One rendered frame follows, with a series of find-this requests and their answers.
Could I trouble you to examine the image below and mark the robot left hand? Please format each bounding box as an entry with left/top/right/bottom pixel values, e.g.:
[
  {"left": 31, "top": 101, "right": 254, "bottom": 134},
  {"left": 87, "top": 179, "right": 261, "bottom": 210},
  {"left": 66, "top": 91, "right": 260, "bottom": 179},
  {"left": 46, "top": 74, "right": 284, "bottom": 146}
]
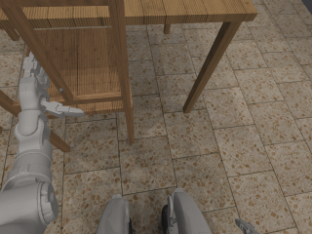
[{"left": 19, "top": 52, "right": 85, "bottom": 119}]

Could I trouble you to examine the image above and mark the chair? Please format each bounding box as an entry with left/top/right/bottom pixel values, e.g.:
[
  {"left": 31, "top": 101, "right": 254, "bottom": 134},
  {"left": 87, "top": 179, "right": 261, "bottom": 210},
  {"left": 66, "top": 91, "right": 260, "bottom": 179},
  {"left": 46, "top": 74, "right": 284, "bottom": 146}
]
[{"left": 0, "top": 0, "right": 135, "bottom": 153}]

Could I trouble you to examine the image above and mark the robot right thigh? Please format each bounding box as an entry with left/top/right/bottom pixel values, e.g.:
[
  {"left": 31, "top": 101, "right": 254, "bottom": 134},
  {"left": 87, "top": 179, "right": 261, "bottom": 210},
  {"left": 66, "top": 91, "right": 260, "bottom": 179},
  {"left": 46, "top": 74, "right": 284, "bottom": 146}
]
[{"left": 168, "top": 192, "right": 213, "bottom": 234}]

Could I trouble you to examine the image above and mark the robot left upper arm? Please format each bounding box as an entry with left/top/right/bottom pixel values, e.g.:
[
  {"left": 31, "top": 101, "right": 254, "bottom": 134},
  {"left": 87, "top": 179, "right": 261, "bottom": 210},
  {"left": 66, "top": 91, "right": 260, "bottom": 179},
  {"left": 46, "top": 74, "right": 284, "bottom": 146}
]
[{"left": 0, "top": 181, "right": 59, "bottom": 234}]

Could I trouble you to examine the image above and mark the left robot forearm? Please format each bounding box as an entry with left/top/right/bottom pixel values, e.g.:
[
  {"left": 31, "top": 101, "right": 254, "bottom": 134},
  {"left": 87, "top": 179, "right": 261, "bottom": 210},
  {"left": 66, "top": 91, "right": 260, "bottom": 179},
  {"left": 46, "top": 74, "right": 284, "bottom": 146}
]
[{"left": 0, "top": 109, "right": 53, "bottom": 193}]

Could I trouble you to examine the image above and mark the robot right hand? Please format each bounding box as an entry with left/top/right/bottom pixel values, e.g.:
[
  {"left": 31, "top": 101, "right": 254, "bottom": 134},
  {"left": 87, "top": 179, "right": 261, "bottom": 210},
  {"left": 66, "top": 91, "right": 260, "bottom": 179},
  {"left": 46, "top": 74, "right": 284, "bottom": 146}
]
[{"left": 235, "top": 218, "right": 261, "bottom": 234}]

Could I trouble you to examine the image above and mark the right robot shin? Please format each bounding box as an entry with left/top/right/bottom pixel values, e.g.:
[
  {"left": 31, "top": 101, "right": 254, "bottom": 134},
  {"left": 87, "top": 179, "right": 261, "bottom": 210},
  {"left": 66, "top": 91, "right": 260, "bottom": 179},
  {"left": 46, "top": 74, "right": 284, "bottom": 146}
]
[{"left": 167, "top": 188, "right": 184, "bottom": 234}]

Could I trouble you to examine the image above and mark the table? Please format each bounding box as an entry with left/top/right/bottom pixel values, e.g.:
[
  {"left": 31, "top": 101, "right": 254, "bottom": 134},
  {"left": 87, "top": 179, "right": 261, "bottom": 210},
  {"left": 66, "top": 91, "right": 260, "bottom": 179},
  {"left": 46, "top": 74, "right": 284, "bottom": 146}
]
[{"left": 0, "top": 0, "right": 258, "bottom": 135}]

